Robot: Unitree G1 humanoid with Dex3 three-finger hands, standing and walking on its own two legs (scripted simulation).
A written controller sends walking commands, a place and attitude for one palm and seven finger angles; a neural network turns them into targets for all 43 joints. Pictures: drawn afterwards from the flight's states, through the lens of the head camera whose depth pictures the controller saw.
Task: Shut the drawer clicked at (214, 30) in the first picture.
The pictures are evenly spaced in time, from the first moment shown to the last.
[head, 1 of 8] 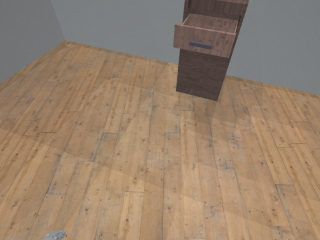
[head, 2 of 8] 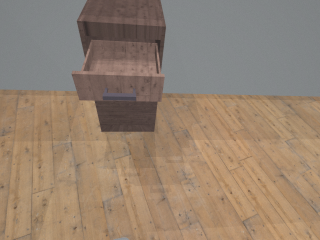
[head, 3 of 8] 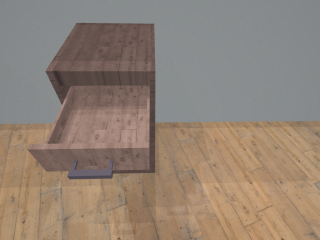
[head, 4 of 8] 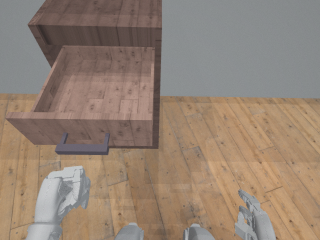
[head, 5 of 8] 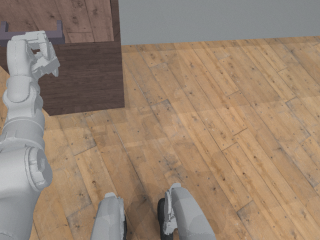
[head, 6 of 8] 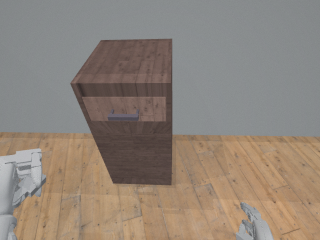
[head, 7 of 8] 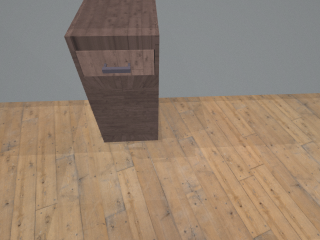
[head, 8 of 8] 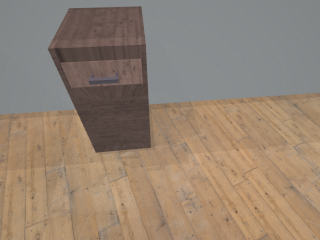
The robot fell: no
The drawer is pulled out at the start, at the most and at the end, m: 0.30 0.30 0.00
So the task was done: yes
